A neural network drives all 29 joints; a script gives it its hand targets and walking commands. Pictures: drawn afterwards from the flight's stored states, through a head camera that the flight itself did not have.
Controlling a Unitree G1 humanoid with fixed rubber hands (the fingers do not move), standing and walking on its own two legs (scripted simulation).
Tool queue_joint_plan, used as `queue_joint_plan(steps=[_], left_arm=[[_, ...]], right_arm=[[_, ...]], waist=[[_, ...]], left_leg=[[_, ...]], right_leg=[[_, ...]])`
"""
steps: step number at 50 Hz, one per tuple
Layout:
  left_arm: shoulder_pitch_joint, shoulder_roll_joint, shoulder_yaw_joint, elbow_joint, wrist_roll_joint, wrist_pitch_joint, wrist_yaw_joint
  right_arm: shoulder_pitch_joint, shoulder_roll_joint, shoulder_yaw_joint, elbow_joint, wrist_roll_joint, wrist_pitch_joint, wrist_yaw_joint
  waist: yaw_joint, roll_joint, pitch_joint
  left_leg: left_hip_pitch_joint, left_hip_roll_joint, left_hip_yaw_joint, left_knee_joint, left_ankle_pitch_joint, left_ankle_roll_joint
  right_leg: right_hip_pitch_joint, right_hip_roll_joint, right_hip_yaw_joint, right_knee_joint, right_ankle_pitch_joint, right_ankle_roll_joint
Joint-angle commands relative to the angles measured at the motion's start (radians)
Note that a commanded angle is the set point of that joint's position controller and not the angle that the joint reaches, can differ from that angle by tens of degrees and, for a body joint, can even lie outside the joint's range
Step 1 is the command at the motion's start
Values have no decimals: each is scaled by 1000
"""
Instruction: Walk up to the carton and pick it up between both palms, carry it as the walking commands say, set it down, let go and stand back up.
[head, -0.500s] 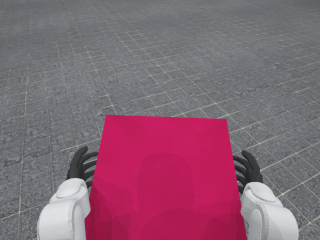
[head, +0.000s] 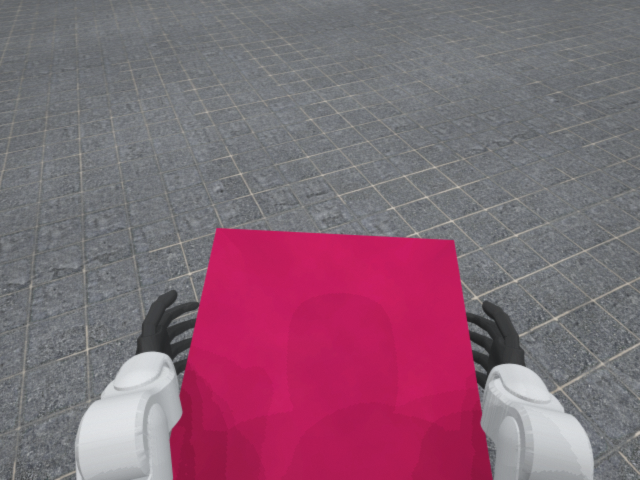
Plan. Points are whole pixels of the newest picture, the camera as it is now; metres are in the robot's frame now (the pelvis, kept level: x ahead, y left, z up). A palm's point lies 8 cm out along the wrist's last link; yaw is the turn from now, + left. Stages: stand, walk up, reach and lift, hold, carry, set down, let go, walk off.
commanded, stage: carry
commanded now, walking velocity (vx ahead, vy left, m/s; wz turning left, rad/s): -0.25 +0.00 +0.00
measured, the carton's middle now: (327, 373) +0.27 +0.00 +0.01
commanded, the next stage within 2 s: none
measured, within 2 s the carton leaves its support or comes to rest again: neither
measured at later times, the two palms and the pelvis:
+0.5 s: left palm out of the picture +0.00 +0.23 +0.10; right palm out of the picture +0.03 -0.13 +0.11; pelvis -0.21 +0.02 +0.01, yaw +3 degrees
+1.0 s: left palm out of the picture -0.18 +0.17 +0.12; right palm out of the picture -0.18 -0.19 +0.12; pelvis -0.41 -0.01 +0.01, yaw +1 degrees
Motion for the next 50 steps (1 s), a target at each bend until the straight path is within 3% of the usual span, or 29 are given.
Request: queue_joint_plan(steps=[1, 2, 3, 5, 8, 13, 15, 16, 17, 18, 19, 20, 21, 23, 26, 30, 32, 33, 34, 35, 36, 37, 38, 39, 40, 42, 45, 48, 50], left_arm=[[-395, -866, -745, -71, -384, 5, -246], [-416, -878, -752, -96, -389, -1, -245], [-428, -897, -747, -107, -390, -6, -246], [-416, -872, -741, -126, -381, -13, -236], [-321, -801, -730, -94, -354, 2, -223], [-295, -763, -737, -59, -342, 29, -208], [-316, -769, -749, -62, -349, 32, -209], [-355, -769, -766, -84, -354, 31, -208], [-395, -787, -780, -101, -359, 30, -208], [-407, -792, -781, -113, -363, 28, -208], [-471, -840, -822, -157, -393, 21, -216], [-532, -875, -848, -180, -417, 15, -225], [-568, -888, -858, -181, -432, 6, -235], [-520, -900, -862, -171, -458, -3, -237], [-420, -855, -835, -108, -442, 15, -226], [-399, -805, -832, -113, -440, 35, -215], [-386, -797, -809, -103, -433, 39, -217], [-373, -806, -799, -89, -426, 39, -220], [-350, -817, -782, -71, -420, 37, -225], [-362, -823, -775, -73, -414, 33, -227], [-356, -824, -761, -62, -402, 29, -231], [-360, -834, -759, -56, -395, 24, -236], [-364, -868, -741, -66, -388, 11, -241], [-374, -885, -736, -92, -387, 3, -240], [-412, -903, -753, -135, -399, -6, -240], [-411, -902, -748, -145, -393, -18, -237], [-327, -827, -728, -110, -367, -10, -226], [-315, -785, -738, -89, -367, 8, -219], [-315, -764, -742, -66, -362, 22, -214]], right_arm=[[-609, 813, 822, -192, 462, 3, 244], [-608, 837, 828, -182, 481, -3, 246], [-612, 853, 833, -181, 484, -5, 248], [-595, 841, 842, -176, 495, -4, 249], [-497, 788, 831, -141, 483, 11, 239], [-436, 751, 784, -90, 449, 41, 230], [-435, 759, 772, -85, 440, 40, 230], [-432, 772, 761, -72, 433, 39, 233], [-452, 793, 747, -65, 429, 33, 234], [-453, 792, 740, -77, 430, 28, 238], [-468, 826, 735, -111, 425, 10, 245], [-473, 843, 720, -104, 418, 4, 251], [-514, 848, 724, -116, 414, -3, 254], [-558, 834, 741, -188, 441, -20, 251], [-442, 775, 725, -139, 420, -5, 236], [-355, 732, 710, -91, 394, 14, 225], [-370, 741, 727, -101, 396, 19, 224], [-386, 745, 738, -111, 398, 19, 224], [-397, 745, 753, -126, 405, 19, 226], [-408, 754, 764, -133, 410, 16, 226], [-438, 758, 787, -157, 417, 14, 227], [-476, 751, 791, -174, 420, 13, 229], [-601, 791, 830, -237, 461, 7, 239], [-619, 830, 842, -231, 489, 2, 243], [-607, 855, 846, -216, 501, -1, 246], [-602, 849, 852, -209, 507, -5, 251], [-532, 799, 851, -175, 497, 9, 242], [-454, 762, 817, -122, 463, 29, 230], [-429, 741, 787, -88, 439, 41, 222]], waist=[[5, -307, -165], [-6, -214, -149], [-9, -179, -172], [-13, -165, -203], [-11, -189, -251], [-7, -303, -294], [-23, -273, -300], [-28, -180, -308], [-26, 8, -286], [-20, 239, -260], [-42, 256, -168], [-43, 187, -134], [-33, 92, -131], [-29, 47, -165], [-26, 70, -222], [-30, 185, -265], [-30, 187, -273], [-21, 170, -277], [-11, 117, -288], [-11, 41, -293], [-13, -166, -255], [-13, -403, -231], [9, -397, -185], [5, -269, -156], [-4, -188, -170], [-6, -153, -189], [-9, -189, -231], [-12, -234, -251], [-11, -293, -247]], left_leg=[[-30, -33, -85, 571, -436, -38], [-28, -40, -91, 635, -393, -35], [-57, -50, -94, 682, -339, -42], [-60, -53, -87, 692, -305, -52], [-62, -57, -53, 541, -333, -71], [111, -91, -7, 100, -381, -50], [238, -102, 28, -187, -238, -45], [329, -35, -39, -266, -185, -30], [384, 98, -197, -307, -167, 19], [443, 316, -449, -327, 36, 94], [284, 340, -367, -290, 216, 186], [183, 320, -351, -292, 230, 207], [161, 264, -276, -277, 194, 184], [214, 209, -186, -231, 208, 151], [304, 182, -171, -189, 220, 141], [367, 219, -262, -203, 316, 145], [382, 232, -294, -195, 343, 144], [364, 214, -269, -182, 310, 118], [313, 186, -228, -162, 263, 73], [210, 134, -194, -106, 164, 32], [47, 49, -121, 1, -88, -13], [-100, -46, -8, 224, -409, -60], [-47, -45, -79, 480, -489, -41], [6, -43, -106, 599, -451, -34], [-23, -48, -112, 637, -375, -35], [-58, -55, -115, 663, -278, -52], [-33, -56, -76, 528, -280, -70], [34, -65, -38, 274, -335, -70], [111, -85, -13, 88, -379, -59]], right_leg=[[-76, -455, 329, -291, 483, -232], [-62, -398, 253, -280, 456, -198], [-30, -364, 207, -251, 452, -183], [-5, -328, 188, -233, 387, -170], [104, -315, 218, -215, 422, -169], [128, -355, 290, -213, 496, -174], [95, -324, 250, -198, 411, -124], [12, -289, 216, -157, 302, -73], [-115, -209, 149, -75, 146, -8], [-318, -101, 57, 96, -61, 55], [-331, -82, 20, 318, -189, 55], [-316, -56, 60, 521, -172, 51], [-289, -50, 98, 619, -120, 37], [-318, -49, 110, 668, -75, 36], [-308, -42, 66, 568, -92, 57], [-177, -13, 11, 259, -205, 45], [-91, 4, 1, 80, -198, 31], [-25, -4, -6, -57, -115, 28], [85, -43, 2, -219, 32, 29], [193, -117, 93, -273, 92, 18], [261, -273, 290, -335, 167, -29], [229, -482, 419, -297, 503, -136], [19, -499, 356, -254, 637, -228], [-26, -418, 271, -274, 515, -203], [16, -373, 219, -267, 436, -176], [27, -333, 187, -269, 263, -158], [90, -296, 206, -272, 202, -147], [125, -306, 246, -256, 256, -152], [114, -333, 287, -265, 246, -150]])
